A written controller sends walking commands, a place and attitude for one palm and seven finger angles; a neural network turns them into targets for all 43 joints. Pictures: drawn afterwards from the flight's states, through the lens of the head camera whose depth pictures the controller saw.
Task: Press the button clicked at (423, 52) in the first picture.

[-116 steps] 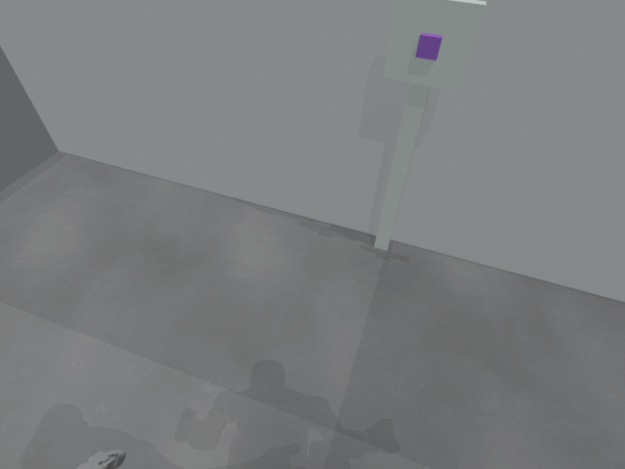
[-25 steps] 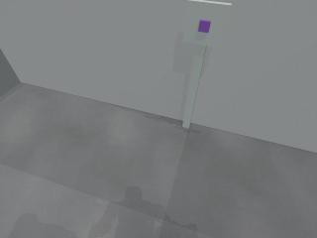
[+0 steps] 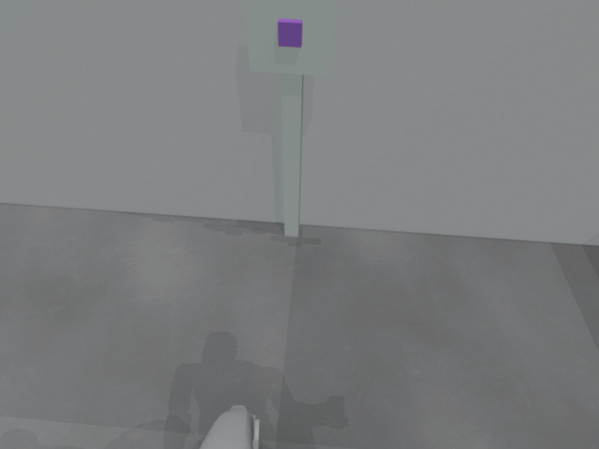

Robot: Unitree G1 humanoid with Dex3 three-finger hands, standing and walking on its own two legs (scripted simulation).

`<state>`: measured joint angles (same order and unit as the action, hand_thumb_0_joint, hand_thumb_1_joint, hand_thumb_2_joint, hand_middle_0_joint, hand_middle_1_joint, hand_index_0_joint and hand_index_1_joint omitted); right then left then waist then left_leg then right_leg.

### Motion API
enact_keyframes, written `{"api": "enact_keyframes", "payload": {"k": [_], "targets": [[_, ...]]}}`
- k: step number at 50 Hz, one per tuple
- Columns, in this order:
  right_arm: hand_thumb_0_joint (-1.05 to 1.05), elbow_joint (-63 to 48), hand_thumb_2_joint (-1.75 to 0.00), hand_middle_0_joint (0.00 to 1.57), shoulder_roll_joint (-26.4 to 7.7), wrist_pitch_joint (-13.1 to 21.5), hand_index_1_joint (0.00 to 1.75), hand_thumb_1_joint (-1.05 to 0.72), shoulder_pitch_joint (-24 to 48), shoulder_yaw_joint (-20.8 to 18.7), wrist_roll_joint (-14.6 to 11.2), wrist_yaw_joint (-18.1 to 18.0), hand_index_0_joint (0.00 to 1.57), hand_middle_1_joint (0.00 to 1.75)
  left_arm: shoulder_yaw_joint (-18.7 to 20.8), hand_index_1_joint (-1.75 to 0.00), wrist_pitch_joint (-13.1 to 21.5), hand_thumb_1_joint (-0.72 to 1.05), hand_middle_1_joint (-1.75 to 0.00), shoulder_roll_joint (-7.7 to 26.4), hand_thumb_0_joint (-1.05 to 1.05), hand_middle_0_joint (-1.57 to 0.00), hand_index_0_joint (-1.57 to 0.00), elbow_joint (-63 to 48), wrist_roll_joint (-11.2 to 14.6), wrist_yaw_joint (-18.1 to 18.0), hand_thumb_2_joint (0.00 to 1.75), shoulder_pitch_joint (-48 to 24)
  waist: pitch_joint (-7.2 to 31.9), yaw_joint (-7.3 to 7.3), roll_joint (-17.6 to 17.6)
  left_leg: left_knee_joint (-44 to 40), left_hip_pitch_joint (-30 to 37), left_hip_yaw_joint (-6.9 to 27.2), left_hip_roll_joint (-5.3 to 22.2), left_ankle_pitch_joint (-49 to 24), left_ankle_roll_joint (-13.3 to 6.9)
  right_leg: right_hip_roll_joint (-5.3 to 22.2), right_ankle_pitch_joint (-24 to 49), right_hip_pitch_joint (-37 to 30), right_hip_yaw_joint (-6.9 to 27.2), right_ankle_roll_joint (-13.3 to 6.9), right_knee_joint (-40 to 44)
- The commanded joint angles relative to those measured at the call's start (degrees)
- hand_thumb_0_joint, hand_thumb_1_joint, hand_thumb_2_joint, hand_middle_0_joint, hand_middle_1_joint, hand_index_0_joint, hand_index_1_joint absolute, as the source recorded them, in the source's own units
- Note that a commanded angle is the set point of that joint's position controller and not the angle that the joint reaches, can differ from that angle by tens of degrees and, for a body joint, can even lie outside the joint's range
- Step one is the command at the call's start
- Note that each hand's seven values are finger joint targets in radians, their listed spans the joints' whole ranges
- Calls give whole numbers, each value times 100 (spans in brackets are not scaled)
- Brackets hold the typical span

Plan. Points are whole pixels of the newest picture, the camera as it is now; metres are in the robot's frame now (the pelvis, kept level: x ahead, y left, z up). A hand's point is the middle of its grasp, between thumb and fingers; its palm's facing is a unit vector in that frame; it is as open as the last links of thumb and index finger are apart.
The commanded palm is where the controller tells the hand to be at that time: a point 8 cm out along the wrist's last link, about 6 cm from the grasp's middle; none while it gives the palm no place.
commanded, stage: walk to a spot facing it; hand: left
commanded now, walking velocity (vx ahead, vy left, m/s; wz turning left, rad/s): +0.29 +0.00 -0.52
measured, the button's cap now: (290, 32) +0.98 +0.12 +0.09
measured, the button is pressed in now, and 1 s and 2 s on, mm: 0 0 0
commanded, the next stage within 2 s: turn to face it in 0.48 s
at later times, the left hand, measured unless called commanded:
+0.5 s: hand (178, 319) +0.34 +0.26 -0.17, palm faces -0.25 -0.95 -0.19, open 7.3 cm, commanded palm none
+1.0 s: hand (216, 301) +0.39 +0.20 -0.18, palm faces -0.24 -0.95 -0.18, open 7.2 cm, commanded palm none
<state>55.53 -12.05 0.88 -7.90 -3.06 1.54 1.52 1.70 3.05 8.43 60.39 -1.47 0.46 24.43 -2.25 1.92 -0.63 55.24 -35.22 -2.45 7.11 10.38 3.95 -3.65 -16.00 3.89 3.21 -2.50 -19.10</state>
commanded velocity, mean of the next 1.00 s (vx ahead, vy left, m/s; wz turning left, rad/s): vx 0.03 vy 0.00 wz -0.10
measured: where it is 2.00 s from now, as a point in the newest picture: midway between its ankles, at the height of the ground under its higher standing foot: (277, 444)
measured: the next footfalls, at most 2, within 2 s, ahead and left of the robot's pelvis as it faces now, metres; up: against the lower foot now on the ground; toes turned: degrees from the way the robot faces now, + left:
left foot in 0.16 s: +0.21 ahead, +0.15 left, +0.00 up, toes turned +2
right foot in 0.72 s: +0.25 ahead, -0.07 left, +0.00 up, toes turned -29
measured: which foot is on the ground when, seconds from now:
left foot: up 0.00-0.14, down 0.16-0.74, up 0.76-1.00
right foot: down 0.00-0.16, up 0.18-0.70, down 0.72-1.00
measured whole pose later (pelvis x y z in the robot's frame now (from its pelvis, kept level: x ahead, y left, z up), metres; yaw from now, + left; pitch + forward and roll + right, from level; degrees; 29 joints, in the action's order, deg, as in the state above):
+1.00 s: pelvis +0.24 +0.07 -0.01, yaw -15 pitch -1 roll -1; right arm 60.3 -7.8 -2.8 -15.9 -2.3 1.2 -0.3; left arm 2.5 -0.1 8.8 55.6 -1.4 -1.9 7.4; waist -2.6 -2.2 -0.2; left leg 53.6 -22.7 -4.6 5.7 27.2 3.0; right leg 5.1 -16.8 13.5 -13.6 -0.2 -32.3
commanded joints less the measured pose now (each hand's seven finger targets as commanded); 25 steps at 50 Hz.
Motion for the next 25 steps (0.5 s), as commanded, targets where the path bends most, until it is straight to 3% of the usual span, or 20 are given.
{"api": "enact_keyframes", "payload": {"k": [1,2,4,5,6,7,8,9,10,11,12,14,15,16,18,21,25], "targets": [[0,-724,-90,20,-279,204,30,-90,803,-55,-55,-19,20,30,292,-30,95,90,-30,1133,0,-20,-20,-265,-26,-144,90,276,-237,142,684,-991,-162,-118,-106,112,-56,1499,1926,-137,1182,-745,413],[0,-754,-90,20,-264,226,30,-90,846,-50,-67,-25,20,30,294,-30,73,90,-30,1147,0,-20,-20,-275,-27,-149,90,262,-243,162,785,-1282,137,-173,-194,189,-102,1482,2207,-56,1205,-703,299],[0,-700,-90,20,-331,277,30,-90,569,-80,-93,-65,20,30,346,-30,41,90,-30,1225,0,-20,-20,-323,-35,-151,90,65,-133,32,904,-1792,964,-218,-327,358,-188,1481,2556,181,1256,-655,-44],[0,-577,-90,20,-412,301,30,-90,126,-103,-87,-110,20,30,370,-30,31,90,-30,1270,0,-20,-20,-378,-9,-146,90,-108,-7,-199,862,-2223,1677,-286,-445,170,-217,1315,2794,439,1112,-558,-440],[0,-335,-90,20,-617,334,30,-90,-656,-144,-70,-191,20,30,395,-30,31,90,-30,1227,0,-20,-20,-430,24,-139,90,-226,350,-531,598,-2741,2893,-230,-435,-124,-289,1003,2893,880,926,-385,-1288],[0,-107,-90,20,-1198,363,30,-90,-1565,-279,-8,-277,20,30,405,-30,19,90,-30,1000,0,-20,-20,-503,91,-94,90,-137,1081,-856,-321,-2907,4394,717,553,-204,-497,494,1644,1679,483,-136,-2711],[0,3,-90,20,-1748,371,30,-90,-2111,-377,21,-289,20,30,351,-30,20,90,-30,679,0,-20,-20,-584,150,-13,90,118,1714,-825,-1970,-3312,5320,2792,2317,-1141,-1108,-157,-1805,2963,-244,198,-4734],[0,-63,-90,20,-1664,269,30,-90,-1995,-283,-54,-298,20,30,335,-30,7,90,-30,831,0,-20,-20,-694,111,-36,90,-177,1465,-815,-1294,-3511,4695,2985,2497,-1434,-1426,195,-1867,3054,148,154,-5497],[0,-87,-90,20,-1261,287,30,-90,-1504,-223,-25,-322,20,30,362,-30,-39,90,-30,823,0,-20,-20,-661,84,-54,90,-390,989,-616,-1068,-3705,4094,2395,2314,-1587,-1341,414,-1426,3216,147,232,-5931],[0,-180,-90,20,-922,333,30,-90,-1159,-141,-37,-330,20,30,379,-30,-55,90,-30,812,0,-20,-20,-695,51,3,90,-729,421,-520,-641,-3644,3409,1785,2071,-2054,-1301,637,-1069,3285,-14,292,-6028],[0,-239,-90,20,-688,363,30,-90,-954,-47,-20,-326,20,30,383,-30,-117,90,-30,765,0,-20,-20,-728,12,63,90,-761,137,-347,-478,-3646,2937,1170,1772,-2392,-1153,759,-858,3118,-98,341,-5910],[0,-161,-90,20,-482,394,30,-90,-737,12,-47,-351,20,30,363,-30,-292,90,-30,544,0,-20,-20,-675,-11,134,90,-562,85,-70,-644,-3630,2500,116,1346,-2814,-890,816,-439,2725,-313,409,-5622],[0,-155,-90,20,-468,393,30,-90,-729,10,-49,-353,20,30,364,-30,-378,90,-30,527,0,-20,-20,-670,-20,138,90,-440,195,-21,-800,-3672,2411,-182,1215,-2791,-840,762,-248,2664,-351,449,-5611],[0,-154,-90,20,-446,388,30,-90,-700,11,-62,-364,20,30,378,-30,-444,90,-30,525,0,-20,-20,-686,-22,139,90,-414,236,28,-820,-3707,2447,-348,1185,-2735,-852,771,-79,2729,-374,478,-5568],[0,-121,-90,20,-402,356,30,-90,-803,1,-64,-373,20,30,389,-30,-535,90,-30,512,0,-20,-20,-778,-47,153,90,-643,184,-11,-839,-3755,2488,-580,1134,-2643,-847,809,188,2902,-436,516,-5377],[0,-80,-90,20,-472,318,30,-90,-935,-8,-62,-385,20,30,389,-30,-611,90,-30,507,0,-20,-20,-915,-59,154,90,-975,125,-51,-730,-3705,2832,-719,1169,-2927,-833,827,460,3250,-487,569,-5123],[0,32,-90,20,-594,256,30,-90,-1257,-47,-40,-389,20,30,349,-30,-641,90,-30,558,0,-20,-20,-1119,-54,148,90,-1615,13,-248,-568,-3561,3337,-820,1317,-3305,-949,874,382,3426,-606,587,-4394]]}}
